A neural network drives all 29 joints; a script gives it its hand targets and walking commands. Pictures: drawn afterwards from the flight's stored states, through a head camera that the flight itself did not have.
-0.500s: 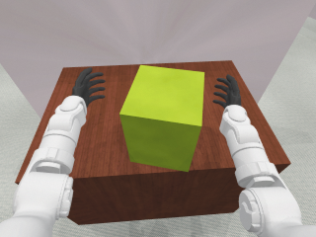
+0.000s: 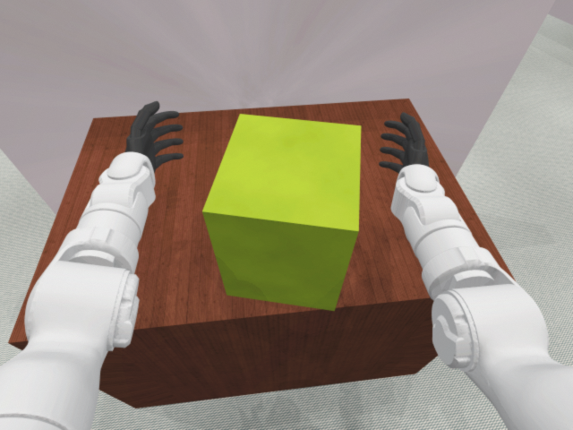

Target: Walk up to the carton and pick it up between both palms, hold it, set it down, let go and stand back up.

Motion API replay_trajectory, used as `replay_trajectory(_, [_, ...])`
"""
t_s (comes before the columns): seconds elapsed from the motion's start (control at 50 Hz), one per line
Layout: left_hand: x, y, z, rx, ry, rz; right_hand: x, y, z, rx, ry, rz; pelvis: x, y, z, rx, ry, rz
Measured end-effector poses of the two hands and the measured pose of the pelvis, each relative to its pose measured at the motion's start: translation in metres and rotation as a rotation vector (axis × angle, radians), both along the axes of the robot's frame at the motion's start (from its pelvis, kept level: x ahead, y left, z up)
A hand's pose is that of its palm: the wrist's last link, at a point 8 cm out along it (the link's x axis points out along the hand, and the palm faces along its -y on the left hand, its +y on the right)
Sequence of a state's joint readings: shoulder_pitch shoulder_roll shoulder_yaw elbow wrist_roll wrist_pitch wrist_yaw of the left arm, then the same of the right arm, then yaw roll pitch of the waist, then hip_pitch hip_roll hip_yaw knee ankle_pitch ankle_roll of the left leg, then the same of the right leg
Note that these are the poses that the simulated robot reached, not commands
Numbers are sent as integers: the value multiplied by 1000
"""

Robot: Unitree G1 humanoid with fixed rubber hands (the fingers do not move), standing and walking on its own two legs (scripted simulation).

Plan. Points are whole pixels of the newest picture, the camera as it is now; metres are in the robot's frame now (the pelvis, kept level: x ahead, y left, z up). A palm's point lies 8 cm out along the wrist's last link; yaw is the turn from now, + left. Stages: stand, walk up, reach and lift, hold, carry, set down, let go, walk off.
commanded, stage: reach and lift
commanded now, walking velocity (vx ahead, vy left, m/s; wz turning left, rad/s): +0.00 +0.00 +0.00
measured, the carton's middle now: (289, 216) +0.44 -0.01 +0.00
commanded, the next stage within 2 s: none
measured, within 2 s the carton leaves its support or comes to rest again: neither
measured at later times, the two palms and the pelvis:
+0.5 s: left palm (173, 193) +0.46 +0.18 +0.05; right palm (387, 199) +0.42 -0.17 +0.04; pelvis +0.00 +0.00 -0.01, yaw +0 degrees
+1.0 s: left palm (200, 200) +0.46 +0.14 +0.03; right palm (374, 207) +0.42 -0.16 +0.03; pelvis +0.00 +0.01 -0.01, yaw -1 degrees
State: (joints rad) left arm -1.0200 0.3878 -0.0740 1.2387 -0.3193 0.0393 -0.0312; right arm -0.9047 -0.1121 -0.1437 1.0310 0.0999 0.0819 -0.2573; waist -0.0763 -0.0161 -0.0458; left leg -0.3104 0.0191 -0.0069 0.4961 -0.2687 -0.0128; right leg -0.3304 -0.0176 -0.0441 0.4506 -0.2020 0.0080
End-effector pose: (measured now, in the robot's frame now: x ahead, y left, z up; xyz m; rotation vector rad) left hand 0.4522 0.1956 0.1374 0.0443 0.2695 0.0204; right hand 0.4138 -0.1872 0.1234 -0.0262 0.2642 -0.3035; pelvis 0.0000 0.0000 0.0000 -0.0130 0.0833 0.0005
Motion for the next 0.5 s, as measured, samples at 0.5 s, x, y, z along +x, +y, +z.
replay_trajectory(0.5, [11, -20, -91, 71, 23, -71, 11, 13, -80, 65, 6, 8, 1, 3, -7, -5, 252, -5])
